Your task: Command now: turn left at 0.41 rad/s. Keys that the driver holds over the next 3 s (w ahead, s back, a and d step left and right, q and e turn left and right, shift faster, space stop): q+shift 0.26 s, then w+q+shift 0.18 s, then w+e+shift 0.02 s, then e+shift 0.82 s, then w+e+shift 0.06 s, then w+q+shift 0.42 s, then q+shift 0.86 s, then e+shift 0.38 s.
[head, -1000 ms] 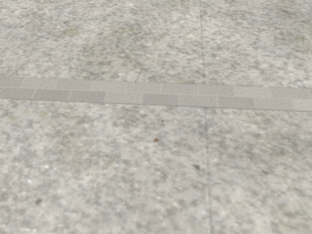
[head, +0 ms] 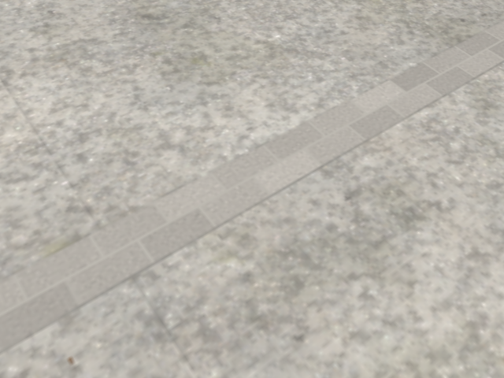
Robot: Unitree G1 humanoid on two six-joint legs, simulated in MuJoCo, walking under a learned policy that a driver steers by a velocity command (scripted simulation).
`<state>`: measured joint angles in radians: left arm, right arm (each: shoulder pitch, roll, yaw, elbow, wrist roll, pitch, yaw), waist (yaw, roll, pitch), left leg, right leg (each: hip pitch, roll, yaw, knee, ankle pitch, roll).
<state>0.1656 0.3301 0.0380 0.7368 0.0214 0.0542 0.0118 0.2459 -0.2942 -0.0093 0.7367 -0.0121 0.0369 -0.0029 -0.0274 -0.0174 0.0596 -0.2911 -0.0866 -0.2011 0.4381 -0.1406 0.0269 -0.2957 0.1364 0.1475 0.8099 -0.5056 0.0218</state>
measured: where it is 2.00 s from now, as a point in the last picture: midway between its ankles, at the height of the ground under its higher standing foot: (217, 364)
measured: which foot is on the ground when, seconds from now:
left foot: down 0.00-0.24, up 0.26-0.68, down 0.70-1.00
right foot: up 0.00-0.20, down 0.22-0.70, up 0.72-1.00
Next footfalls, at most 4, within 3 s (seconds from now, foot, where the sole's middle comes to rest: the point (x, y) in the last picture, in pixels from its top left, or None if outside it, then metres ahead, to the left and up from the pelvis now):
0.22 right None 0.06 -0.10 -0.78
0.70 left None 0.18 0.21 -0.78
1.16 right None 0.26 -0.02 -0.78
1.72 left None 0.41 0.16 -0.78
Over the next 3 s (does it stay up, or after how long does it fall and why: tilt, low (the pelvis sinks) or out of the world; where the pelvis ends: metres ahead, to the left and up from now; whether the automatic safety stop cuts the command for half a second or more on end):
stays up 0.67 0.14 -0.02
